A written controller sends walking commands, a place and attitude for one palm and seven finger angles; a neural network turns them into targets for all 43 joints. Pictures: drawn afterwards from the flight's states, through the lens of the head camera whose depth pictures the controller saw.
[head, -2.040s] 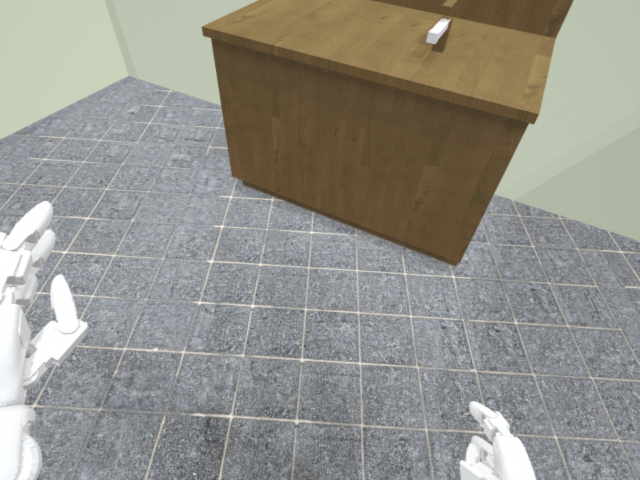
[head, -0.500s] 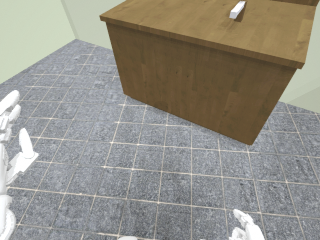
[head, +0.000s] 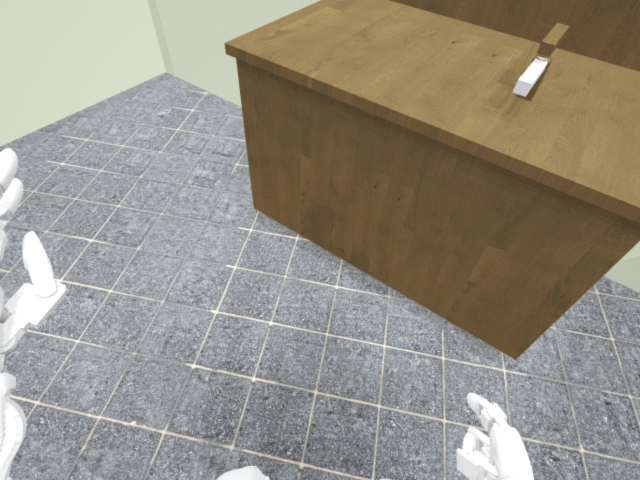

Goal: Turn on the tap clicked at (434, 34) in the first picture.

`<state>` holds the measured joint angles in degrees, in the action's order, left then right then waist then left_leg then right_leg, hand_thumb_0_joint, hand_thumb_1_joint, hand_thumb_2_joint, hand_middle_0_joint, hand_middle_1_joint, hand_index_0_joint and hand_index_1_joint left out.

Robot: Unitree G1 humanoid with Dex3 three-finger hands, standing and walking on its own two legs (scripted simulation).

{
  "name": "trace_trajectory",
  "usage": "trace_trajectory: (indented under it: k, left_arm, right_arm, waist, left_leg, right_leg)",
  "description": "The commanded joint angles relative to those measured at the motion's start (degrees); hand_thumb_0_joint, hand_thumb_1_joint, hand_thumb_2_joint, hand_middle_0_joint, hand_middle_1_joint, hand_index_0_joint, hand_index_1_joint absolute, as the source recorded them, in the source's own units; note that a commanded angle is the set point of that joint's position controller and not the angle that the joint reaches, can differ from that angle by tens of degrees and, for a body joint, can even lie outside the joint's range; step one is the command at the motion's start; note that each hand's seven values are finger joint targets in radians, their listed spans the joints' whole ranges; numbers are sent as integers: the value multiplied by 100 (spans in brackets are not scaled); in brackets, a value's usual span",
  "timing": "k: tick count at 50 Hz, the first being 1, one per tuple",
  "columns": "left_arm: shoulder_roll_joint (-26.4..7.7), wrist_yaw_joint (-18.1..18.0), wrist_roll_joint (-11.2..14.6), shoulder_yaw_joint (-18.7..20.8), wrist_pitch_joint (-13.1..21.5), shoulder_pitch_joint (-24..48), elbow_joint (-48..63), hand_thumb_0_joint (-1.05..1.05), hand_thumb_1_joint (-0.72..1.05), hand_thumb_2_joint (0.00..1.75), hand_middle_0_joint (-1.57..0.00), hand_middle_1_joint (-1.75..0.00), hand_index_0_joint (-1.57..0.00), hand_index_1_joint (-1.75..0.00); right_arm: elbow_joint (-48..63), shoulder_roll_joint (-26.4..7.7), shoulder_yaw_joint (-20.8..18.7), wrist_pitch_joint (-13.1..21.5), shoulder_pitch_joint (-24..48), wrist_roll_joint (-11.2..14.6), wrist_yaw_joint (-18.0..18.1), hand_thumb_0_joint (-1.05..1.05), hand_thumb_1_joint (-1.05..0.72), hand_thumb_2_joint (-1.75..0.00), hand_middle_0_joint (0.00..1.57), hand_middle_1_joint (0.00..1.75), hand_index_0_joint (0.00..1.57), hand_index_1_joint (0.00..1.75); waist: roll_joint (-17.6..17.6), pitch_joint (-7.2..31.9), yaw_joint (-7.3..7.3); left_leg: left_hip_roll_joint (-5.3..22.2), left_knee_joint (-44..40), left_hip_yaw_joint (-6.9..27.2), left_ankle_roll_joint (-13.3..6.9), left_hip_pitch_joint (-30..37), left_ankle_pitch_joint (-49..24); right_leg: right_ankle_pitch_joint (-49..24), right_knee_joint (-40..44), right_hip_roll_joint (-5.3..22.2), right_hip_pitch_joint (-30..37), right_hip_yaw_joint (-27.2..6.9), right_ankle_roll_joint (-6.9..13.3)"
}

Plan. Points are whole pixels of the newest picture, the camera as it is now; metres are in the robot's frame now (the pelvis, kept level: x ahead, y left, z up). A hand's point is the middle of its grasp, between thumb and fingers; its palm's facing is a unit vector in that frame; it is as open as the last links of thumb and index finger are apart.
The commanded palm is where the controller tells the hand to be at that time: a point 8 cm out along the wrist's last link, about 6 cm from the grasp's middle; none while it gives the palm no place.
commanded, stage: walk to a spot facing it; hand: left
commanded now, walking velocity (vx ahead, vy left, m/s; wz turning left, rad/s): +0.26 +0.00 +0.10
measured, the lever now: (523, 86) +0.84 -0.39 +0.09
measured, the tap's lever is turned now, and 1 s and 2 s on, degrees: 0 0 0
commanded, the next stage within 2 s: turn to face it in 0.12 s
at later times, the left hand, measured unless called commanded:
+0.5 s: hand (179, 219) +0.32 +0.17 +0.19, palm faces +0.41 -0.83 -0.37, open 7.4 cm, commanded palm +0.26 +0.22 +0.20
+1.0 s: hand (285, 180) +0.38 +0.06 +0.19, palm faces +0.08 -0.84 -0.53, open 7.4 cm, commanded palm +0.34 +0.13 +0.20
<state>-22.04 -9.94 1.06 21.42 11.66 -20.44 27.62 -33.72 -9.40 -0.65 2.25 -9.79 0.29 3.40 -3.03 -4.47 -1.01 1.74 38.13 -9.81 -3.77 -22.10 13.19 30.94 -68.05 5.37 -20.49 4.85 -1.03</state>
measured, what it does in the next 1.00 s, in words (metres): walks ahead, turning right: right foot, then left foot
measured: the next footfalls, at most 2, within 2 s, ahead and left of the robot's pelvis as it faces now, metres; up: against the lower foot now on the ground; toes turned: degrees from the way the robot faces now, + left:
right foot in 0.28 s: +0.13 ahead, -0.15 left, +0.00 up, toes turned -6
left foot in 0.64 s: +0.20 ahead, +0.06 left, +0.00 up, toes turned +4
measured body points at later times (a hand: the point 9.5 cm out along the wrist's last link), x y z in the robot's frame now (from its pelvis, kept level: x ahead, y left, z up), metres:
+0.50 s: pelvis +0.10 -0.06 +0.02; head +0.13 -0.08 +0.47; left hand +0.30 +0.21 +0.21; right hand +0.28 -0.31 -0.07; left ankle +0.11 +0.07 -0.67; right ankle +0.09 -0.15 -0.71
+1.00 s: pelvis +0.10 -0.09 +0.01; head +0.14 -0.12 +0.46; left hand +0.37 +0.11 +0.22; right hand +0.19 -0.32 -0.10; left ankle +0.16 +0.05 -0.71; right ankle +0.10 -0.18 -0.71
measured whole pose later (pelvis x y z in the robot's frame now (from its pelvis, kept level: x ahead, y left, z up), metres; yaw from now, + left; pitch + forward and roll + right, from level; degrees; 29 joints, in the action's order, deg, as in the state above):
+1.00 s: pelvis +0.10 -0.09 +0.01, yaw -19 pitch +0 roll +0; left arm -24.1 -7.7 2.1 22.3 10.4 -27.4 31.8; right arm -29.8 -8.3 1.9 2.3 -13.4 1.0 -0.5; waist 2.3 -6.9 0.6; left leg 13.5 36.0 -18.7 3.2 -16.1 16.5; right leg 18.2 -36.9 2.1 -19.7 7.8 -2.7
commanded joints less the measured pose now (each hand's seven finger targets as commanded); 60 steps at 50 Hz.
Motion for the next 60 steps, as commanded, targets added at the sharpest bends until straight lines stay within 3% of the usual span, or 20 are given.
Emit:
trace_trajectory:
  k: [1, 4, 12, 14, 15, 16, 17, 22, 30, 32, 33, 34, 40, 49, 50, 51, 52, 53, 56, 60]
  left_arm:
    - [-1134, 22, 14, 815, 509, -59, 2181, 0, 90, 90, -20, -30, -20, -30]
    - [-915, 34, 86, 844, 523, -575, 2143, 0, 90, 90, -20, -30, -20, -30]
    - [-425, 33, 6, 287, 241, -52, 651, 0, 90, 90, -20, -30, -20, -30]
    - [-512, 27, -69, 149, 165, 318, 530, 0, 90, 90, -20, -30, -20, -30]
    - [-760, -2, -123, 225, 132, 457, 489, 0, 90, 90, -20, -30, -20, -30]
    - [-933, -14, -105, 241, 114, 697, 580, 0, 90, 90, -20, -30, -20, -30]
    - [-816, 36, -73, 126, 143, 1010, 729, 0, 90, 90, -20, -30, -20, -30]
    - [-1070, -28, -52, 564, 402, 355, 1487, 0, 90, 90, -20, -30, -20, -30]
    - [-1005, -70, 112, 941, 427, -697, 1635, 0, 90, 90, -20, -30, -20, -30]
    - [-962, -20, 125, 870, 442, -598, 1624, 0, 90, 90, -20, -30, -20, -30]
    - [-997, 13, 119, 855, 489, -709, 1611, 0, 90, 90, -20, -30, -20, -30]
    - [-927, 55, 58, 815, 514, -1092, 1166, 0, 90, 90, -20, -30, -20, -30]
    - [-684, 148, 4, 271, 293, -152, 1810, 0, 90, 90, -20, -30, -20, -30]
    - [-1015, 127, 118, 819, 192, -697, 1503, 0, 90, 90, -20, -30, -20, -30]
    - [-1095, 121, 88, 855, 191, -631, 1443, 0, 90, 90, -20, -30, -20, -30]
    - [-1314, 68, 69, 1016, 207, -573, 1418, 0, 90, 90, -20, -30, -20, -30]
    - [-1457, -11, 126, 1282, 165, -676, 1308, 0, 90, 90, -20, -30, -20, -30]
    - [-1232, 15, 219, 1115, 63, -769, 1190, 0, 90, 90, -20, -30, -20, -30]
    - [-1109, -15, 244, 1197, 133, -1229, 1144, 0, 90, 90, -20, -30, -20, -30]
    - [-1099, -28, 283, 1087, 262, -1066, 1255, 0, 90, 90, -20, -30, -20, -30]
  right_arm:
    - [775, -759, -255, 411, 264, 31, -37, 0, -90, -90, 20, 30, 20, 30]
    - [740, -750, -226, 522, 268, 12, -88, 0, -90, -90, 20, 30, 20, 30]
    - [580, -808, -172, 484, 88, 81, 92, 0, -90, -90, 20, 30, 20, 30]
    - [587, -705, -109, 435, 96, 85, 131, 0, -90, -90, 20, 30, 20, 30]
    - [598, -636, -76, 393, 70, 47, 140, 0, -90, -90, 20, 30, 20, 30]
    - [642, -659, -19, 431, 326, 24, 139, 0, -90, -90, 20, 30, 20, 30]
    - [592, -797, -102, 497, 313, 8, 108, 0, -90, -90, 20, 30, 20, 30]
    - [702, -634, -6, 327, 518, -38, 73, 0, -90, -90, 20, 30, 20, 30]
    - [1092, -740, -208, 68, 181, 54, -19, 0, -90, -90, 20, 30, 20, 30]
    - [1148, -921, -314, 25, 94, 80, 8, 0, -90, -90, 20, 30, 20, 30]
    - [1175, -967, -381, 56, 37, 74, -8, 0, -90, -90, 20, 30, 20, 30]
    - [1178, -893, -310, 64, 15, -8, -63, 0, -90, -90, 20, 30, 20, 30]
    - [1174, -1028, -295, 175, 74, 34, -284, 0, -90, -90, 20, 30, 20, 30]
    - [1145, -983, -281, 309, -20, 84, -298, 0, -90, -90, 20, 30, 20, 30]
    - [1126, -913, -281, 285, -92, 110, -303, 0, -90, -90, 20, 30, 20, 30]
    - [1228, -731, -223, 278, 63, 103, -268, 0, -90, -90, 20, 30, 20, 30]
    - [1245, -691, -124, 296, 326, 32, -209, 0, -90, -90, 20, 30, 20, 30]
    - [1134, -797, -247, 224, 287, 113, -225, 0, -90, -90, 20, 30, 20, 30]
    - [931, -609, -107, -88, 364, 47, -237, 0, -90, -90, 20, 30, 20, 30]
    - [867, -819, -255, -229, 553, 58, -193, 0, -90, -90, 20, 30, 20, 30]
  waist:
    - [1545, 961, 179]
    - [1739, 1052, 172]
    - [1014, 955, 140]
    - [163, 1006, 64]
    - [-957, 1010, 15]
    - [-1316, 857, 137]
    - [-1387, 904, 126]
    - [-413, 999, 210]
    - [32, 1676, 138]
    - [843, 1782, 79]
    - [1800, 1841, 146]
    - [2076, 1634, 201]
    - [1843, 967, 109]
    - [1414, 1151, 183]
    - [517, 1280, 164]
    - [-984, 1259, 211]
    - [-1403, 1257, 278]
    - [-1504, 1549, 199]
    - [-461, 1661, 117]
    - [-56, 1582, 147]
  left_leg:
    - [1725, -2155, 2445, -861, 1069, 380]
    - [1422, -2386, 1656, -601, 303, 829]
    - [1169, -1515, 1165, -230, 543, 1075]
    - [794, -335, 628, 50, 429, 897]
    - [320, 666, 292, 285, -392, 1111]
    - [-20, 1516, 339, 454, -1150, 1814]
    - [87, 2063, 740, 522, -1204, 1665]
    - [211, 1077, 453, 628, -645, 1237]
    - [248, -1106, 148, 718, 743, -580]
    - [1159, -1504, 876, 321, 2080, -2702]
    - [2109, -1249, 1665, -109, 2940, -4795]
    - [2531, -1315, 1841, -405, 2839, -5309]
    - [1992, -1439, 187, 30, 1726, -3484]
    - [1973, -408, -260, 371, 1003, -1324]
    - [1609, 573, -413, 523, 683, -650]
    - [790, 1799, -372, 763, -512, 1782]
    - [428, 2732, 302, 882, -1237, 2578]
    - [434, 3214, 841, 899, -1123, 2241]
    - [418, 3831, 1110, 967, -1655, 1076]
    - [268, 3809, 1197, 934, -1528, 633]
  right_leg:
    - [-421, 15, 245, -1246, -355, -77]
    - [-943, 1079, 131, -331, 27, -106]
    - [-1013, 3828, -442, 755, 669, -211]
    - [-1469, 4673, 105, 1047, -156, 93]
    - [-2275, 4890, 988, 1470, -1706, 559]
    - [-3667, 4950, 1595, 1820, -2540, 1021]
    - [-4045, 4887, 1613, 1865, -2478, 1096]
    - [-6073, 4259, 1135, 1727, -1282, 1082]
    - [-5556, 3621, 714, 1532, -1509, 713]
    - [-3767, 2781, 25, 297, -1103, 210]
    - [-925, 2041, -362, -823, -698, -45]
    - [302, 1239, -479, -1148, -532, -97]
    - [-956, 1786, -338, -618, 42, -158]
    - [-1888, 3734, -397, 912, 311, -125]
    - [-2886, 4122, 1, 1300, -261, 91]
    - [-5384, 4305, 869, 1840, -1937, 610]
    - [-6709, 4374, 1416, 1768, -2687, 967]
    - [-6140, 4478, 1270, 1697, -2791, 642]
    - [-5073, 4212, 832, 2205, -2100, 843]
    - [-4058, 4627, 582, 1827, -2015, 376]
